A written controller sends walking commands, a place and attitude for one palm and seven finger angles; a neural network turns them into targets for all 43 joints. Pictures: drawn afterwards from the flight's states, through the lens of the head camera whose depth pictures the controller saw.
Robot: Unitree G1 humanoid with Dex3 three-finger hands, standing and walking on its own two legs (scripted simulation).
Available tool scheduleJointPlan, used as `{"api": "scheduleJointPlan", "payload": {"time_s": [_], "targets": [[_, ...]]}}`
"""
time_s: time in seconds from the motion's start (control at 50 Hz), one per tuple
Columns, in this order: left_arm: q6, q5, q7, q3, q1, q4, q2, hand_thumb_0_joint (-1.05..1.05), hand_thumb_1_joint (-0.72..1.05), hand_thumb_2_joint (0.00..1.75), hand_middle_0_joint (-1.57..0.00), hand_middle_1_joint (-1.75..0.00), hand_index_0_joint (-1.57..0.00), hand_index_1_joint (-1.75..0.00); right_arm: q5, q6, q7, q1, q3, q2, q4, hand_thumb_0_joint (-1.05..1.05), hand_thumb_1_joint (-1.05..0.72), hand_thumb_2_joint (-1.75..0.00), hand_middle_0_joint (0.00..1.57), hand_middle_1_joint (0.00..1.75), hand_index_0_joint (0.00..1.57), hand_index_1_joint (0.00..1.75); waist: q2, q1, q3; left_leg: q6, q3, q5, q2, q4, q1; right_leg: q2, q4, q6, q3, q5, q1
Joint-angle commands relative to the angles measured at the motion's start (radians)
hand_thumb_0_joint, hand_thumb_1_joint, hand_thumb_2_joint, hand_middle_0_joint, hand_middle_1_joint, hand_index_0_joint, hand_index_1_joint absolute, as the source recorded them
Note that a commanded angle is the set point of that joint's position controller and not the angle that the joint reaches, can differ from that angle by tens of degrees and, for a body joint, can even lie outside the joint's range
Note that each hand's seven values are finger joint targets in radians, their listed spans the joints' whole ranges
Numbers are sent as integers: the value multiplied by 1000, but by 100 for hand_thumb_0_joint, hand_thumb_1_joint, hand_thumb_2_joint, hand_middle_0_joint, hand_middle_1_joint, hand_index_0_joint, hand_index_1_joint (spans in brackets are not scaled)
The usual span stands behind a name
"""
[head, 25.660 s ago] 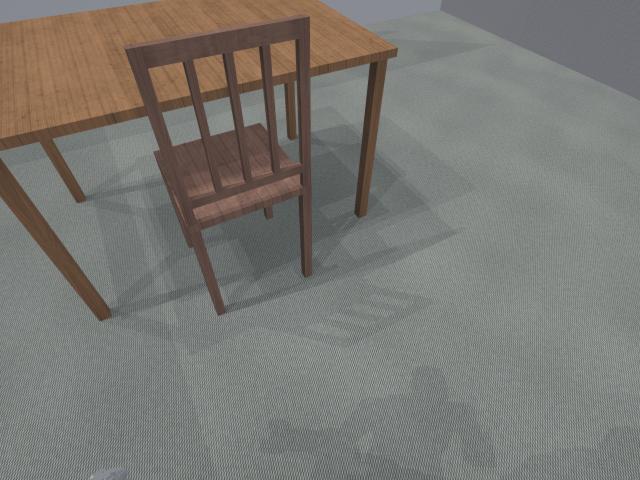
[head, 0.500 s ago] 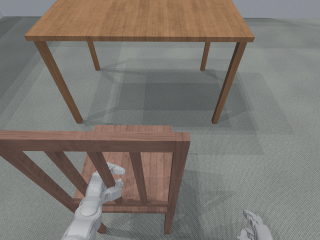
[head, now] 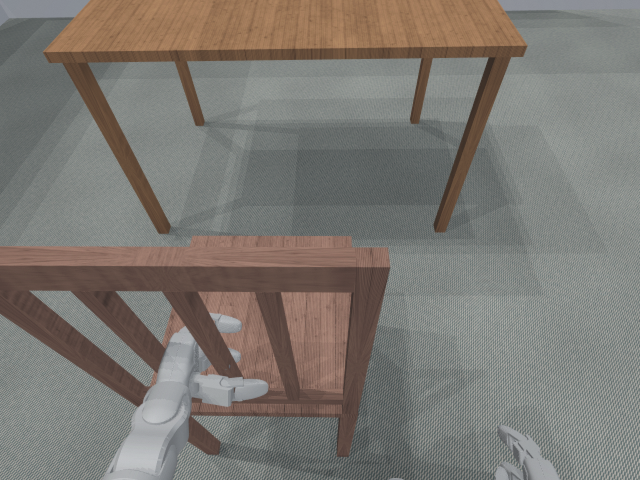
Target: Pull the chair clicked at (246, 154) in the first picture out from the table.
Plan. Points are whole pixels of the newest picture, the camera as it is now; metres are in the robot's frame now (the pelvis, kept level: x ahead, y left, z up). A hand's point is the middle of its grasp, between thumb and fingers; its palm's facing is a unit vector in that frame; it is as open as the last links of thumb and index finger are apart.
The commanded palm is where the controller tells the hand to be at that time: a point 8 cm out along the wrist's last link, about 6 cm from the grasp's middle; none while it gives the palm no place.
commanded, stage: open the thumb and straighten the fingers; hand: left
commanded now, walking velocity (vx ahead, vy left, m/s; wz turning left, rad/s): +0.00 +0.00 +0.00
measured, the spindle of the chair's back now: (218, 352) +0.28 +0.14 -0.01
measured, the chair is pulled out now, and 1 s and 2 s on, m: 0.61 0.61 0.61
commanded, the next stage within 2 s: draw the fingers out of the gap in 0.38 s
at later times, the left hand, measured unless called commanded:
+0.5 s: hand (227, 369) +0.28 +0.14 -0.06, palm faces +0.01 -0.99 -0.14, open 17.3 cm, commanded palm +0.25 +0.19 -0.04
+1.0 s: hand (215, 433) +0.20 +0.14 -0.06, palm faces +0.01 -0.99 -0.14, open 17.5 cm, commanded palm +0.17 +0.19 -0.04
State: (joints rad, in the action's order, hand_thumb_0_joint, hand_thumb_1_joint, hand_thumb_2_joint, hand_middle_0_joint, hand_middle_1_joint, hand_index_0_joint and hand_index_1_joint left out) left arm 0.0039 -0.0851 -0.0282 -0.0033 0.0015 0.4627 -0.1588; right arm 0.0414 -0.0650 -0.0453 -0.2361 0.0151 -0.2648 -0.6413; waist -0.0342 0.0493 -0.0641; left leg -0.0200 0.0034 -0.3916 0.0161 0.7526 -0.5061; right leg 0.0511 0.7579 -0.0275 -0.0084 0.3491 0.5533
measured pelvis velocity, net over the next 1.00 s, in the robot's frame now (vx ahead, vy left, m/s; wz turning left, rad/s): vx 0.02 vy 0.00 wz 0.04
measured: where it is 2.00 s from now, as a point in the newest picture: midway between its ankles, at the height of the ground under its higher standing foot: outside the picture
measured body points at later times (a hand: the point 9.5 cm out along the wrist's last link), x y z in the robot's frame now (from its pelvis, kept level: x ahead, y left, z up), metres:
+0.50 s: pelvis +0.01 -0.01 -0.01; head +0.07 -0.02 +0.43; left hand +0.27 +0.19 -0.04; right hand +0.16 -0.26 -0.11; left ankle -0.01 +0.13 -0.71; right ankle +0.02 -0.14 -0.71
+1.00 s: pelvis +0.02 +0.00 -0.03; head +0.06 -0.01 +0.42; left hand +0.19 +0.19 -0.04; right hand +0.20 -0.24 -0.11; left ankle -0.01 +0.13 -0.71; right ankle +0.02 -0.14 -0.71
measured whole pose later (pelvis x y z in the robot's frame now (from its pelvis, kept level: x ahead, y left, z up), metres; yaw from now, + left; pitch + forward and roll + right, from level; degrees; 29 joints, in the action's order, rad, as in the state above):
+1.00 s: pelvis +0.02 +0.00 -0.03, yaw +2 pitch +12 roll -1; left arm 0.16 -0.05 -0.04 -0.09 -0.47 -0.09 -0.18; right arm 0.03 -0.10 -0.09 -0.23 -0.02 -0.24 -0.48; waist -0.05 0.04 -0.14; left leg -0.02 0.06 -0.52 0.01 0.98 -0.67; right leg 0.06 0.95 -0.03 -0.06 0.48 0.69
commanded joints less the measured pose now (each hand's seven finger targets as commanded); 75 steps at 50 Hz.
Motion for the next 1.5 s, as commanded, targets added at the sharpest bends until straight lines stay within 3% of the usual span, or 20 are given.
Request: {"api": "scheduleJointPlan", "payload": {"time_s": [0.0,0.02,0.14,0.22,0.38,0.44,0.48,0.54,0.62,0.72,0.76,0.82,0.98,1.06,1.22,1.34,1.36,1.38,1.42,1.48], "targets": [[-26,-1,-3,28,195,-238,-89,0,-55,20,-27,-80,-27,-80,-2,-60,-17,30,44,-126,148,0,-90,-90,20,30,20,30,79,12,-259,29,-11,222,4,-70,58,-11,-59,30,-52,-216,-116],[-17,0,-3,22,187,-255,-86,0,-55,20,-25,-73,-25,-73,-3,-62,-19,33,42,-127,153,0,-90,-90,20,30,20,30,48,7,-258,28,-8,232,3,-70,59,-10,-53,34,-54,-219,-115],[34,13,-9,68,139,-213,-128,0,-55,20,-10,-29,-10,-29,-7,-56,-26,24,34,-130,162,0,-90,-90,20,30,20,30,79,3,-217,29,-9,207,-1,-41,6,-11,-32,31,-57,-200,-82],[36,8,3,60,167,-305,-127,0,-55,20,0,0,0,0,-8,-56,-30,24,34,-124,187,0,-90,-90,20,30,20,30,48,3,-268,33,-12,230,-6,-19,11,-7,-22,31,-50,-232,-107],[61,5,10,28,51,-363,-105,0,-55,20,0,0,0,0,-7,-64,-31,19,30,-121,200,0,-90,-90,20,30,20,30,58,12,-262,32,-10,264,-7,11,-1,-5,-3,26,-58,-288,-95],[70,5,6,65,80,-369,-151,0,-55,20,0,0,0,0,-9,-60,-39,17,28,-127,200,0,-90,-90,20,30,20,30,75,16,-252,36,-8,237,-10,19,-22,-4,-6,25,-53,-268,-95],[71,3,16,62,-23,-362,-135,0,-55,20,0,0,0,0,-9,-60,-36,19,29,-125,214,0,-90,-90,20,30,20,30,81,1,-258,34,-11,248,-12,28,-39,-3,7,27,-56,-281,-100],[66,4,22,45,-108,-458,-134,0,-55,20,0,0,0,0,-6,-69,-35,25,31,-119,236,0,-90,-90,20,30,20,30,18,-8,-296,31,-12,298,-9,37,-11,2,21,32,-55,-328,-116],[80,9,4,39,-242,-512,-127,0,-55,20,0,0,0,0,-9,-72,-37,25,34,-113,260,0,-90,-90,20,30,20,30,70,-6,-259,31,-6,294,-9,50,-45,-1,29,32,-66,-334,-106],[73,19,-5,21,-301,-635,-134,0,-55,20,0,0,0,0,-10,-83,-48,29,32,-108,280,0,-90,-90,20,30,20,30,27,1,-242,34,-1,252,-15,72,-57,-2,39,31,-65,-270,-61],[79,23,-8,15,-338,-637,-130,0,-55,20,0,0,0,0,-9,-82,-51,29,29,-106,281,0,-90,-90,20,30,20,30,65,6,-231,36,2,233,-15,81,-69,-5,45,27,-68,-246,-34],[81,31,-9,-5,-383,-695,-124,0,-55,20,0,0,0,0,-9,-89,-55,32,29,-101,294,0,-90,-90,20,30,20,30,11,2,-239,35,12,252,-14,88,-56,-4,57,33,-74,-235,-21],[110,41,-16,-47,-519,-780,-93,0,-55,20,0,0,0,0,-10,-86,-61,50,23,-89,328,0,-90,-90,20,30,20,30,60,0,-221,34,24,208,-17,102,-97,-7,75,31,-86,-181,6],[114,49,-14,-79,-573,-824,-79,0,-55,20,0,0,0,0,-11,-88,-66,55,21,-85,342,0,-90,-90,20,30,20,30,47,3,-204,36,28,178,-19,111,-109,-8,79,31,-87,-139,36],[102,51,-10,-44,-673,-894,-116,0,-55,20,0,0,0,0,-9,-86,-76,65,27,-74,359,0,-90,-90,20,30,20,30,17,-15,-205,38,30,140,-24,130,-152,-14,90,40,-82,-81,54],[91,52,5,-90,-768,-942,-87,0,-55,20,0,0,0,0,-3,-93,-77,65,31,-70,373,0,-90,-90,20,30,20,30,6,-11,-203,36,40,146,-21,131,-145,-17,105,41,-94,-69,79],[-33,-55,18,-95,-688,-1069,-1,0,-55,20,0,0,0,0,-5,-119,-75,57,29,-59,364,0,-90,-90,20,30,20,30,52,1,-181,32,43,159,-31,171,-164,-27,120,36,-112,-97,128],[-93,-53,25,-40,-706,-1026,-68,0,-55,20,0,0,0,0,-6,-130,-74,56,37,-68,332,0,-90,-90,20,30,20,30,37,-13,-216,29,44,159,-29,181,-161,-30,140,40,-108,-87,130],[-177,-71,38,7,-740,-1058,-103,0,-55,20,0,0,0,0,-3,-146,-67,53,45,-63,324,0,-90,-90,20,30,20,30,-8,-35,-235,22,45,192,-28,179,-153,-29,159,46,-105,-97,120],[-302,-81,77,-4,-761,-1037,-74,0,-55,20,0,0,0,0,4,-150,-44,72,50,-48,308,0,-90,-90,20,30,20,30,-14,-36,-207,15,43,168,-24,199,-180,-31,188,44,-105,-64,167]]}}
